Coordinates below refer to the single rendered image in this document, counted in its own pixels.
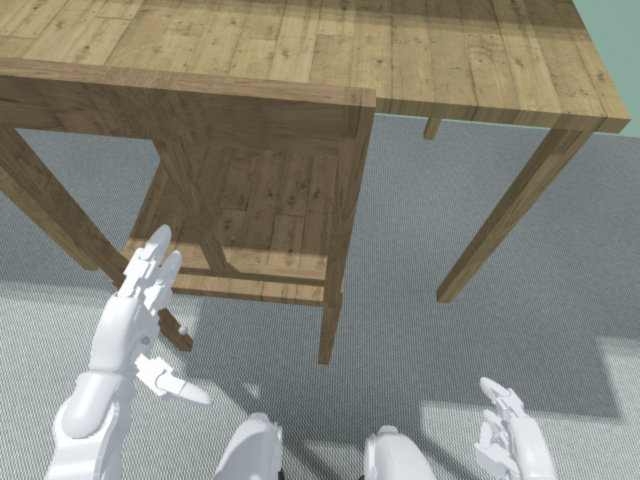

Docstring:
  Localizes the table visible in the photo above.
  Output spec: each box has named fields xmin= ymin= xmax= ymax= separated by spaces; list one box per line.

xmin=0 ymin=0 xmax=632 ymax=303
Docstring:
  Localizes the robot left thigh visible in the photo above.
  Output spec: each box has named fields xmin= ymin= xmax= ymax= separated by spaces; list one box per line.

xmin=212 ymin=419 xmax=282 ymax=480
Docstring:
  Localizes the chair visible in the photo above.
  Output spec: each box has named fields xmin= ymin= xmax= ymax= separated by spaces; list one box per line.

xmin=0 ymin=57 xmax=376 ymax=365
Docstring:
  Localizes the robot left hand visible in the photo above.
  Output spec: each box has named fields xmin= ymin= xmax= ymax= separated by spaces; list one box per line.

xmin=89 ymin=224 xmax=213 ymax=408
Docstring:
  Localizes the robot right hand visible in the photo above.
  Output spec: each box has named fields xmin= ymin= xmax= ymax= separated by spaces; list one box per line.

xmin=474 ymin=377 xmax=558 ymax=480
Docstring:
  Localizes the robot right thigh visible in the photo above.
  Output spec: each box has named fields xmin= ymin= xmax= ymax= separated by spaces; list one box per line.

xmin=364 ymin=432 xmax=437 ymax=480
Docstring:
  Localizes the robot left forearm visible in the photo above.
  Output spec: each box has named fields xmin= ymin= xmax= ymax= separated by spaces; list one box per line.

xmin=44 ymin=370 xmax=137 ymax=480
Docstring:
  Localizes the robot thigh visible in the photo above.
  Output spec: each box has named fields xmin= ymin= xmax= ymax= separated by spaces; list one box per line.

xmin=212 ymin=419 xmax=282 ymax=480
xmin=364 ymin=432 xmax=437 ymax=480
